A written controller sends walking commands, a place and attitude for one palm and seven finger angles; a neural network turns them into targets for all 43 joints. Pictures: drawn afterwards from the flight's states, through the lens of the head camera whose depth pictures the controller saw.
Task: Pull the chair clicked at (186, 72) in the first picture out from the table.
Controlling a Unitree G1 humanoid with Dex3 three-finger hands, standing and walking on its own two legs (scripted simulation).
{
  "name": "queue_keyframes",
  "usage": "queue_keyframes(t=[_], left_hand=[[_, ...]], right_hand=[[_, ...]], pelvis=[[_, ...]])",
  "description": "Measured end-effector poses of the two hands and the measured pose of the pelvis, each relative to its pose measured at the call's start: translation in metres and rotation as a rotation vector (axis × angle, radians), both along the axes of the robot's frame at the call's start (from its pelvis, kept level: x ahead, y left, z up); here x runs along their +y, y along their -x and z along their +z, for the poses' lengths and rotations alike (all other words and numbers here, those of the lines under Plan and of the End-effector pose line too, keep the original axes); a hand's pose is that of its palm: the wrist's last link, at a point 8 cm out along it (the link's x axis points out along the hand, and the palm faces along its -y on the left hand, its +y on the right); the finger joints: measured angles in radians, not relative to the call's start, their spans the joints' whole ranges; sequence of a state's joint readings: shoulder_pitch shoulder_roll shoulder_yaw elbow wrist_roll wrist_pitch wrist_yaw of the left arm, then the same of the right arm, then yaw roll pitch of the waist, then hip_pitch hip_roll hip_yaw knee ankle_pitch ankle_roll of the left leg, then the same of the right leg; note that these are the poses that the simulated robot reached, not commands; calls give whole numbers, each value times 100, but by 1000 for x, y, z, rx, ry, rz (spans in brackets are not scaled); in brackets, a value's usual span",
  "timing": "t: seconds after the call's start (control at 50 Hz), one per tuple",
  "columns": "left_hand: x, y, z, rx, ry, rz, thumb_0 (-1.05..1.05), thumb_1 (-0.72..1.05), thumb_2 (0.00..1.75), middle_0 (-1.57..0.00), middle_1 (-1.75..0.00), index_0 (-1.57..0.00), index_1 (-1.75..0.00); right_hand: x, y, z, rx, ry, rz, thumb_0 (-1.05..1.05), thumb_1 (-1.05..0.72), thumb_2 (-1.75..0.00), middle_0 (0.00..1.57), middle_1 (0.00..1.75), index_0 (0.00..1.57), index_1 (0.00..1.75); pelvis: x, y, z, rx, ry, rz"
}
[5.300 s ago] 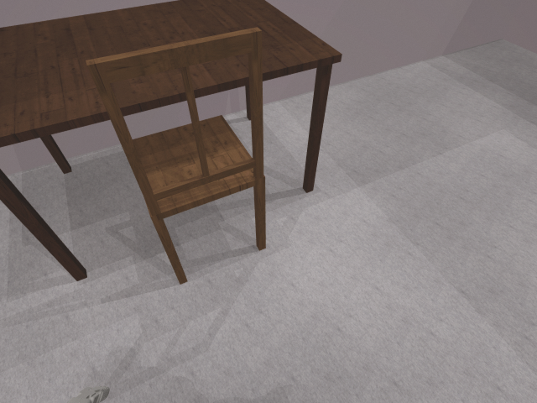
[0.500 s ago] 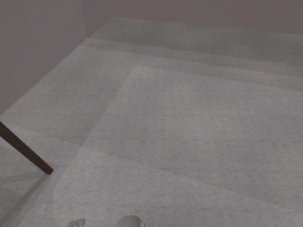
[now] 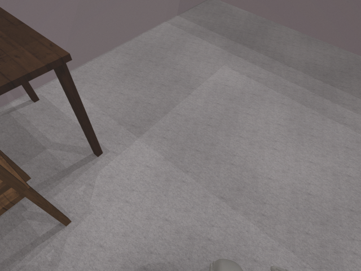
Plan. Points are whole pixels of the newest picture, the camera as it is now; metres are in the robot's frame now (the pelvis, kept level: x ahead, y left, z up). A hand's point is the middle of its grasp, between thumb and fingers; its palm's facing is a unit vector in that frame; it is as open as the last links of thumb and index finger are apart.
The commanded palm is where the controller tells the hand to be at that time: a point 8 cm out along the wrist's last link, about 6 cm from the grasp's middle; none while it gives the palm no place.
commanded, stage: turn to face it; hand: left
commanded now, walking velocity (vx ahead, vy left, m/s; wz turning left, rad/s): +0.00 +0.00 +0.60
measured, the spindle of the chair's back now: out of the picture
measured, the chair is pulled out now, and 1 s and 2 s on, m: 0.00 0.00 0.00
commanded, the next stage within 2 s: take the last steps up to it in 1.42 s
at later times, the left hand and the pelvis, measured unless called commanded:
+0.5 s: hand out of the picture +0.02 +0.17 -0.14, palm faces +0.31 -0.91 -0.28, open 7.4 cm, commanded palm none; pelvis -0.02 -0.05 +0.00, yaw +19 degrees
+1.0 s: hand out of the picture -0.12 +0.23 -0.16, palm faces +0.60 -0.75 -0.27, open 7.4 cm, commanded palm none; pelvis -0.05 +0.00 +0.00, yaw +36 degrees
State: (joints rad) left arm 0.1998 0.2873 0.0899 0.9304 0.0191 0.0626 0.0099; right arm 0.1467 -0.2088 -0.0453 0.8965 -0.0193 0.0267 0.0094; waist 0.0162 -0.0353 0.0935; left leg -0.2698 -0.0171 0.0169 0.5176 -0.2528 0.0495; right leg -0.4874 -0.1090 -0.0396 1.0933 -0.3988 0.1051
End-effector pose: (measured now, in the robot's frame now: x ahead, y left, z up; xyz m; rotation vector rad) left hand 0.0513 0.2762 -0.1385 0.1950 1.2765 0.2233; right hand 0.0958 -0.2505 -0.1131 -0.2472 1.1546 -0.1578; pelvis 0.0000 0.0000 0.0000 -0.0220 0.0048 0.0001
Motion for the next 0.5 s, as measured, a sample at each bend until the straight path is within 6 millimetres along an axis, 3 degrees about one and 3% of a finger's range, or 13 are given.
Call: queue_keyframes(t=[0.14,0.28,0.4,0.5], left_hand=[[-11,-23,16,-119,-11,29,1,91,90,-20,-30,-20,-30],[-42,-33,27,-242,-40,55,1,91,90,-20,-30,-20,-30],[-61,7,36,-226,-50,132,1,91,90,-20,-30,-21,-30],[-64,51,32,-168,-43,217,1,90,90,-20,-30,-21,-30]], right_hand=[[1,13,-9,53,-33,26,1,-90,-90,21,30,21,30],[-26,21,-33,101,-63,57,1,-90,-90,21,30,21,30],[-43,8,-32,120,-61,127,1,-91,-90,21,30,20,30],[-39,-11,-25,118,-49,206,1,-91,-90,20,30,20,30]], pelvis=[[-7,2,2,0,-2,85],[-34,7,-8,2,-25,172],[-46,12,-2,-27,-42,262],[-46,16,2,-35,-60,335]])
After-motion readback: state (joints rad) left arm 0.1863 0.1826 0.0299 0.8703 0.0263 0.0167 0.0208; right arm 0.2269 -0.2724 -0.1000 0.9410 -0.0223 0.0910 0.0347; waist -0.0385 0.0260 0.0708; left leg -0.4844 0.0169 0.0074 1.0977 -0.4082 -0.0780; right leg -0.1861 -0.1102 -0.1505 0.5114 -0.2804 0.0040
